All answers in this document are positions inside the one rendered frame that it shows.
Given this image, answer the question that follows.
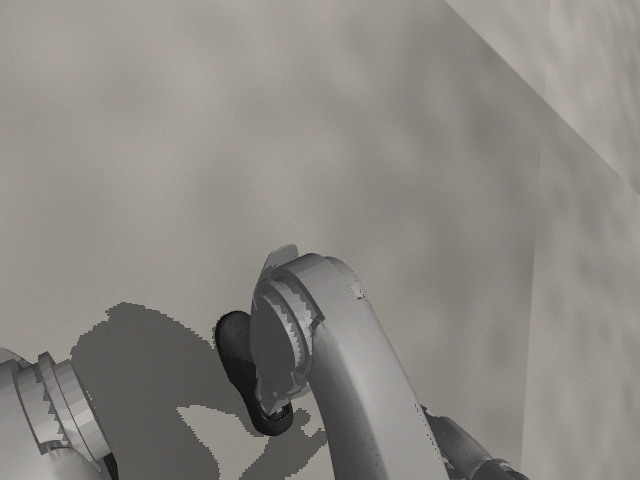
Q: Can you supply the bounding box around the right robot foot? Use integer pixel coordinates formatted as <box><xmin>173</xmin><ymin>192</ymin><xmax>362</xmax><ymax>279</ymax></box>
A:
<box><xmin>215</xmin><ymin>311</ymin><xmax>293</xmax><ymax>436</ymax></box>

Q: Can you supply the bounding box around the left robot foot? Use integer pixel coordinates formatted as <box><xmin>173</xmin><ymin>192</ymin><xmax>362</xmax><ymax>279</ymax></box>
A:
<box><xmin>103</xmin><ymin>452</ymin><xmax>119</xmax><ymax>480</ymax></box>

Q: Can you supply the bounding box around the right robot arm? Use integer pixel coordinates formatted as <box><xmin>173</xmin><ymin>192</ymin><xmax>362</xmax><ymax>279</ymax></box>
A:
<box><xmin>472</xmin><ymin>459</ymin><xmax>529</xmax><ymax>480</ymax></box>

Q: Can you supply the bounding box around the right robot hand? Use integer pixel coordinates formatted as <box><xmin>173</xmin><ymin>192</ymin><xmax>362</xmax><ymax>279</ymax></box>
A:
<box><xmin>421</xmin><ymin>405</ymin><xmax>494</xmax><ymax>480</ymax></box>

